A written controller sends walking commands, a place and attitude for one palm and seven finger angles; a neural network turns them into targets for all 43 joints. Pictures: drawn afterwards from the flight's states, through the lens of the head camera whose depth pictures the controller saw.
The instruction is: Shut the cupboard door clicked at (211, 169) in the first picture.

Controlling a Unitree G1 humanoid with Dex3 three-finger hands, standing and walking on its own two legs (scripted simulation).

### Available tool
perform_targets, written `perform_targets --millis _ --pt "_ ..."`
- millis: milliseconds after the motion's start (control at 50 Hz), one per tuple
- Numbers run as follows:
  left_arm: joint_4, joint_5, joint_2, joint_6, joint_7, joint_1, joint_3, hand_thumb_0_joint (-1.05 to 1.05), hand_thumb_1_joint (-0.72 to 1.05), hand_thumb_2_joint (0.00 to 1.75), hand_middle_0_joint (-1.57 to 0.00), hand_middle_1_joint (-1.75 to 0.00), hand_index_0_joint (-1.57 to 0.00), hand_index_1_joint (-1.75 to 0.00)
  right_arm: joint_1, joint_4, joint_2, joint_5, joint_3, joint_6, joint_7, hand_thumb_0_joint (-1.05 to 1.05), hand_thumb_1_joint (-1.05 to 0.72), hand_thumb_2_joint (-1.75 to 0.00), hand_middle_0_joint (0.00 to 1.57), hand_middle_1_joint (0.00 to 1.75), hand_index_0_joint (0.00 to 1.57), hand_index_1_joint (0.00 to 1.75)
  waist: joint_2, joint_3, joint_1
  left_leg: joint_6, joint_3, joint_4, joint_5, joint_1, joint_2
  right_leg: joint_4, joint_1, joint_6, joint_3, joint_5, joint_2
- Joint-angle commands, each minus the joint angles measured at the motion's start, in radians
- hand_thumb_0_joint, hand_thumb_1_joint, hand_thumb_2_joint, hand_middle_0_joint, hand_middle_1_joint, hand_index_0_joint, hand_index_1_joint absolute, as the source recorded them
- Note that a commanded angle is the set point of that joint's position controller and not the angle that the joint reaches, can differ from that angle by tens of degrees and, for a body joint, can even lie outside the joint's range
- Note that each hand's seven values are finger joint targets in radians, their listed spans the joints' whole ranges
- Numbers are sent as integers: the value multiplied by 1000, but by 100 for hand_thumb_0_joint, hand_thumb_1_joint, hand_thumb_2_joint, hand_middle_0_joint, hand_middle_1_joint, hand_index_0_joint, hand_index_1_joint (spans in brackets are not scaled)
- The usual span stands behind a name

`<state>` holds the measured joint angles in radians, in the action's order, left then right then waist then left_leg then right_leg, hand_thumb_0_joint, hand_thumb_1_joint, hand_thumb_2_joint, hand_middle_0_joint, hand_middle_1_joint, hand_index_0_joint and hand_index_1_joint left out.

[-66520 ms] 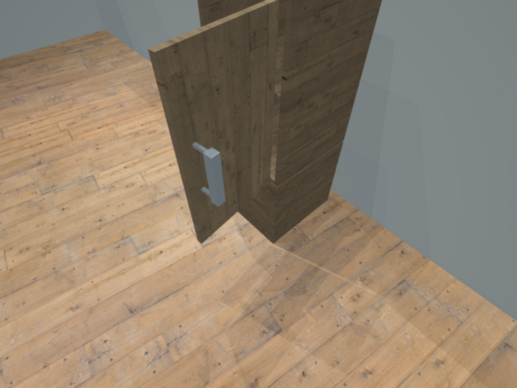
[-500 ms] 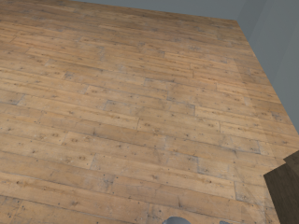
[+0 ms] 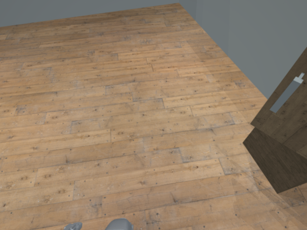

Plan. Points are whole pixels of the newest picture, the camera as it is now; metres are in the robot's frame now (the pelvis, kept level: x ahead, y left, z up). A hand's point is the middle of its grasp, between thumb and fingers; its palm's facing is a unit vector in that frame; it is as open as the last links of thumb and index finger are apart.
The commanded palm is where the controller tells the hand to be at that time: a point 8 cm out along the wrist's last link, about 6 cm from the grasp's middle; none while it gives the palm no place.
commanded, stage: turn to face it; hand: left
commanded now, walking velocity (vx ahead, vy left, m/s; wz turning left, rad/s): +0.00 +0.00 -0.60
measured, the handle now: (287, 93) +0.62 -0.49 -0.06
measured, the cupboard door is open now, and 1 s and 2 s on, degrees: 28 28 28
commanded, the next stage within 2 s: take the last steps up to it in 1.12 s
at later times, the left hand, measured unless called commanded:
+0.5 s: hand (93, 216) +0.17 +0.20 -0.16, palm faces -0.29 -0.93 -0.23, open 7.4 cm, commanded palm none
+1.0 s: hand (112, 209) +0.20 +0.14 -0.18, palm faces -0.48 -0.85 -0.19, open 7.4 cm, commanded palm none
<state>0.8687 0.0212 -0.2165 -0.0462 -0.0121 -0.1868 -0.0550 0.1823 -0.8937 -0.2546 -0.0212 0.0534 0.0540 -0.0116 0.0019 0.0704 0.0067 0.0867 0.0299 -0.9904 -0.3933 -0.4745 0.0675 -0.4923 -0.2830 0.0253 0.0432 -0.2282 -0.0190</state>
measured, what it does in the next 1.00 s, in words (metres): steps on the spot, turning right: left foot, then right foot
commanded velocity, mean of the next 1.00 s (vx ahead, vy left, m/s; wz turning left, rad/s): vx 0.00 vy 0.00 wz -0.51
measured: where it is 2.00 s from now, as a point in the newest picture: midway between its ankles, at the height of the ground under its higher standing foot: outside the picture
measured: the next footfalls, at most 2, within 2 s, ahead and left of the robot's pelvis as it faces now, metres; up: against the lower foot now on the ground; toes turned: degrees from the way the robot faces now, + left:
left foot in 0.14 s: +0.07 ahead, +0.14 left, +0.00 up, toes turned -3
right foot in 0.56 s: +0.01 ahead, -0.12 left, +0.00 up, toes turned -26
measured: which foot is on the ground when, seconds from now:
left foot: up 0.00-0.12, down 0.14-0.56, up 0.58-0.96, down 0.98-1.00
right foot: down 0.00-0.14, up 0.16-0.54, down 0.56-0.98, up 1.00-1.00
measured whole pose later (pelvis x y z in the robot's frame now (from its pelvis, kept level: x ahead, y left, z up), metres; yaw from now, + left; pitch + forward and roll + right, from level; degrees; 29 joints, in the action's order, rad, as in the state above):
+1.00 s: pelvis +0.03 +0.01 -0.01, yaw -33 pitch +2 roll +0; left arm 0.91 0.01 -0.22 -0.06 -0.01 -0.22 -0.07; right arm 0.19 -0.90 -0.22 -0.02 0.03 0.01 -0.02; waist 0.04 0.02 -0.01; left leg 0.01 0.04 -0.55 -0.31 -0.28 0.03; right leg -0.62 -0.34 0.00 0.11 -0.34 -0.06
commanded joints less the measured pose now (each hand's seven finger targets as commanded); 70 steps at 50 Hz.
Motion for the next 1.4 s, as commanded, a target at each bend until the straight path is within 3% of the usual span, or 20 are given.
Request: perform_targets --millis 0,80,120,140,260,460,500,520,540,560,600,680,900,960,1120,1260,1280,1300,1320,1380 --pt "-62 9 -223 21 16 -27 -65 0 90 90 -20 -30 -20 -30 -31 95 -67 10 15 -33 -7 0 -90 -90 20 30 20 30 147 -135 -34 1 4 172 -27 18 -22 132 107 167 294 239 232" --pt "-63 -2 -206 8 16 27 -65 0 90 90 -20 -30 -20 -30 77 62 -78 19 16 -50 -19 0 -90 -90 20 30 20 30 136 -155 28 -15 11 534 155 304 -44 24 -43 80 304 233 165" --pt "-97 -20 -104 1 0 9 -43 0 90 90 -20 -30 -20 -30 121 67 -240 -3 43 -63 -28 0 -90 -90 20 30 20 30 -325 -150 39 -157 -382 743 209 457 346 -318 -320 -41 60 -307 -62" --pt "-103 -7 -137 -1 0 43 -48 0 90 90 -20 -30 -20 -30 125 75 -246 -9 39 -58 -31 0 -90 -90 20 30 20 30 -266 -119 49 -239 -410 739 277 361 434 -519 -302 -49 27 -392 -15" --pt "-54 0 -106 -14 -27 5 -57 0 90 90 -20 -30 -20 -30 27 89 -141 -10 11 -65 -41 0 -90 -90 20 30 20 30 -186 -81 -9 -200 -28 627 662 389 254 -662 -311 -90 -46 -215 42" --pt "-77 -1 -86 -3 -29 52 -41 0 90 90 -20 -30 -20 -30 76 42 -187 -10 44 -51 -17 0 -90 -90 20 30 20 30 -234 -110 18 -181 83 521 600 373 304 -203 -65 -51 -149 -155 25" --pt "-43 1 -126 6 -24 -55 -54 0 90 90 -20 -30 -20 -30 40 50 -186 0 46 -49 -12 0 -90 -90 20 30 20 30 -132 -138 -49 -109 139 357 464 239 260 20 159 -20 -127 57 35" --pt "-25 12 -236 22 -12 -134 -73 0 90 90 -20 -30 -20 -30 35 76 -120 12 34 -45 -6 0 -90 -90 20 30 20 30 179 -177 -89 -38 216 120 161 54 135 155 319 55 155 235 241" --pt "-8 1 -310 25 4 -174 -84 0 90 90 -20 -30 -20 -30 -38 125 -79 8 19 -39 -8 0 -90 -90 20 30 20 30 326 -136 -112 -5 138 -94 -285 -128 11 157 294 168 401 584 413" --pt "-10 -6 -310 23 16 -180 -82 0 90 90 -20 -30 -20 -30 -26 125 -102 9 15 -25 -18 0 -90 -90 20 30 20 30 244 -137 -99 -15 15 -196 -259 -144 37 157 253 220 376 555 445" --pt "-42 -2 -246 19 24 -37 -72 0 90 90 -20 -30 -20 -30 -40 95 -92 8 21 -19 -16 0 -90 -90 20 30 20 30 234 -71 -51 -15 -29 -237 -119 -176 59 206 137 196 339 179 341" --pt "-69 0 -194 29 20 39 -51 0 90 90 -20 -30 -20 -30 26 54 -86 -1 22 -17 1 0 -90 -90 20 30 20 30 159 -104 7 2 -7 -126 41 -55 34 188 57 135 172 161 223" --pt "-36 -1 -197 18 20 8 -60 0 90 90 -20 -30 -20 -30 86 35 -62 15 7 -49 -18 0 -90 -90 20 30 20 30 145 -152 18 -22 14 505 145 261 -50 62 22 107 291 248 186" --pt "-63 -14 -100 11 9 1 -34 0 90 90 -20 -30 -20 -30 130 42 -220 -2 29 -61 -28 0 -90 -90 20 30 20 30 -310 -124 31 -210 -390 728 372 389 368 -354 -241 -38 12 -347 -31" --pt "-18 -3 -71 -8 -5 13 -31 0 90 90 -20 -30 -20 -30 88 19 -131 -15 7 -60 -41 0 -90 -90 20 30 20 30 -196 -107 8 -221 -51 597 781 414 220 -458 -199 -64 -54 -232 22" --pt "17 1 -74 10 -15 -52 -29 0 90 90 -20 -30 -20 -30 100 -21 -160 -6 30 -48 -26 0 -90 -90 20 30 20 30 -149 -146 -12 -170 -26 501 411 295 223 11 137 -27 -126 -32 -7" --pt "35 7 -122 18 -15 -118 -43 0 90 90 -20 -30 -20 -30 79 -15 -138 1 29 -50 -21 0 -90 -90 20 30 20 30 -35 -153 -49 -122 31 394 195 160 167 136 283 5 -20 -40 66" --pt "57 17 -225 29 -5 -178 -64 0 90 90 -20 -30 -20 -30 31 21 -58 11 11 -53 -15 0 -90 -90 20 30 20 30 285 -125 -84 -53 167 163 -172 -88 4 251 390 111 325 -81 298" --pt "67 4 -258 27 3 -212 -67 0 90 90 -20 -30 -20 -30 -50 53 -79 1 6 -45 -16 0 -90 -90 20 30 20 30 309 -63 -124 -52 69 -52 -302 -187 -19 309 303 225 451 -131 397" --pt "42 7 -168 38 16 -91 -50 0 90 90 -20 -30 -20 -30 -53 26 -90 -9 19 -53 -3 0 -90 -90 20 30 20 30 227 44 -49 -51 -5 -158 -105 -218 40 332 151 221 337 -300 296"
